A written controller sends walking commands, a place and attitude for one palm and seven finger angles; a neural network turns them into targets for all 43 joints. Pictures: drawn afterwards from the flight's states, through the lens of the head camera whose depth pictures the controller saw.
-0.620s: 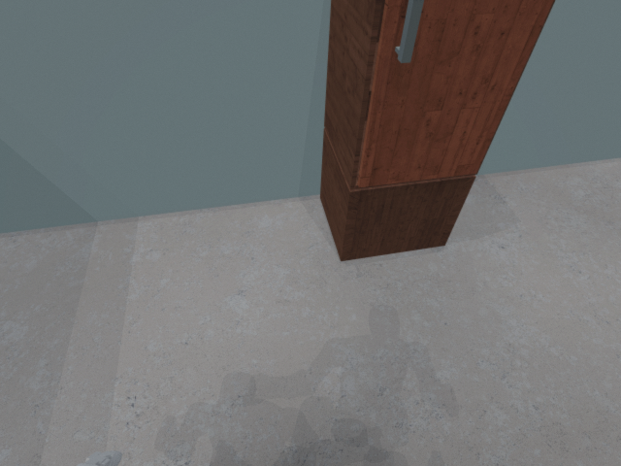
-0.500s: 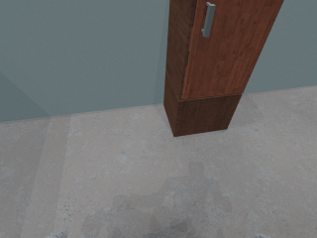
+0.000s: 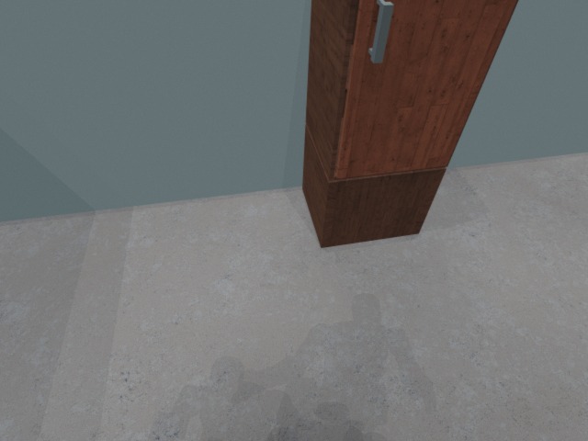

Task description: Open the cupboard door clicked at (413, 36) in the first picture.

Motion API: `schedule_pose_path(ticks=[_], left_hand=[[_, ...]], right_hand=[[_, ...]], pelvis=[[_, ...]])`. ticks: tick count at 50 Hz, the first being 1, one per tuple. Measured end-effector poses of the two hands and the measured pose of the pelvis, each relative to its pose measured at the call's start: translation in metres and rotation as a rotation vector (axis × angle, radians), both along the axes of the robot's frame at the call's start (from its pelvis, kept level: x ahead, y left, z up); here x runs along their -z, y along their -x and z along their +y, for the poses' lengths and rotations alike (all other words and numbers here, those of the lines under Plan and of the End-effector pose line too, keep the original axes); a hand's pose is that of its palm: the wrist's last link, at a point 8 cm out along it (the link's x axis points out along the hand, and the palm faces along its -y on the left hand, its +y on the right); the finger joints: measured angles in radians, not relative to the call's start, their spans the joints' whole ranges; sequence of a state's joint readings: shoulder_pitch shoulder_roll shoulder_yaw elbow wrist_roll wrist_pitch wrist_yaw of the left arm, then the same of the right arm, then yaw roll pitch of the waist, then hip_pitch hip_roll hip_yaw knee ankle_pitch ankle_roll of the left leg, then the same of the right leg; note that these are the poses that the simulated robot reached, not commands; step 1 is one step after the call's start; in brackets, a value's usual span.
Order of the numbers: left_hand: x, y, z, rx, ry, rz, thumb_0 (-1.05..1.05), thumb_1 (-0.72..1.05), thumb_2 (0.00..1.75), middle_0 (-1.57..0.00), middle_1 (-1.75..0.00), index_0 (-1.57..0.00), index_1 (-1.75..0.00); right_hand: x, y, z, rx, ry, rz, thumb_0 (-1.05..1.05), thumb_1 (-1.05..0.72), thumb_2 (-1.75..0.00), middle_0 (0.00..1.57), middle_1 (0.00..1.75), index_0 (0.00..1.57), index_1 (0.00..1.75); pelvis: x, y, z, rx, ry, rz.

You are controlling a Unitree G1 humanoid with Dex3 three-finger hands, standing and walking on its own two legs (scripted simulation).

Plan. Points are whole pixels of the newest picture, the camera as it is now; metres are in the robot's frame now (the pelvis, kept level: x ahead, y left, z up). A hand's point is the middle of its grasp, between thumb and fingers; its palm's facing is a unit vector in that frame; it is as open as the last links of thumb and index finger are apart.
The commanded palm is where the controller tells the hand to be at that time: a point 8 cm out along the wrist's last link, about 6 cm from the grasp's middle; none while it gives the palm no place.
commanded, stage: stand and wait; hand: left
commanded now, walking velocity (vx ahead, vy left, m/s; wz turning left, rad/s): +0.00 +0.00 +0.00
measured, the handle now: (378, 30) +1.01 -0.15 +0.15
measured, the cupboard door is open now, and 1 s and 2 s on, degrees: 0 0 0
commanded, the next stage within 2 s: look at it before walking up in 0.20 s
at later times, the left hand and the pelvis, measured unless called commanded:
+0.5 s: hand out of the picture +0.07 +0.23 -0.16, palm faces -0.04 -0.94 -0.33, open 7.4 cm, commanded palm none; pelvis -0.01 -0.01 +0.00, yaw +0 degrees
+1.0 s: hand out of the picture +0.08 +0.24 -0.15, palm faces -0.04 -0.94 -0.33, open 7.4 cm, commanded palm none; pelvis +0.00 -0.01 +0.00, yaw -1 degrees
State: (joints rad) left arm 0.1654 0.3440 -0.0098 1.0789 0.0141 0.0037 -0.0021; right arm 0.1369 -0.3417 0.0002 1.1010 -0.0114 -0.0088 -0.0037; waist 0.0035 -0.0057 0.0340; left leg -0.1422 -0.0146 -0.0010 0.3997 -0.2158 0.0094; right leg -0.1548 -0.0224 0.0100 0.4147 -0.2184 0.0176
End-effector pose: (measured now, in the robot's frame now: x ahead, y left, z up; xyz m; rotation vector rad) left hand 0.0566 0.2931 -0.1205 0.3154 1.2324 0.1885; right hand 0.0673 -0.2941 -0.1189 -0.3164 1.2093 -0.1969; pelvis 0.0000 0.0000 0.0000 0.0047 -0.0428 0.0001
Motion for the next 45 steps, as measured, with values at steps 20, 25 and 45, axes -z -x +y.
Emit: schedule_pose_path(ticks=[20, 25, 45], left_hand=[[-0.002, -0.006, -0.013, 0.023, 0.009, -0.028, 0.0, 0.91, 0.9, -0.21, -0.3, -0.2, -0.3], [-0.001, -0.008, -0.014, 0.026, 0.011, -0.024, 0.0, 0.91, 0.9, -0.21, -0.3, -0.2, -0.3], [-0.002, -0.016, -0.01, 0.021, 0.006, -0.02, 0.0, 0.91, 0.9, -0.21, -0.3, -0.2, -0.3]], right_hand=[[0.001, 0.011, -0.005, 0.009, -0.012, 0.003, 0.01, -0.9, -0.9, 0.2, 0.3, 0.2, 0.3], [0.001, 0.009, -0.006, 0.009, -0.011, 0.004, 0.01, -0.9, -0.9, 0.2, 0.3, 0.2, 0.3], [-0.003, -0.008, -0.006, 0.0, -0.003, -0.006, 0.01, -0.9, -0.9, 0.2, 0.3, 0.2, 0.3]], pelvis=[[-0.001, 0.007, -0.007, 0.006, -0.001, 0.006], [-0.001, 0.006, -0.008, 0.007, 0.0, 0.01], [-0.002, -0.003, -0.008, 0.007, 0.001, 0.012]])
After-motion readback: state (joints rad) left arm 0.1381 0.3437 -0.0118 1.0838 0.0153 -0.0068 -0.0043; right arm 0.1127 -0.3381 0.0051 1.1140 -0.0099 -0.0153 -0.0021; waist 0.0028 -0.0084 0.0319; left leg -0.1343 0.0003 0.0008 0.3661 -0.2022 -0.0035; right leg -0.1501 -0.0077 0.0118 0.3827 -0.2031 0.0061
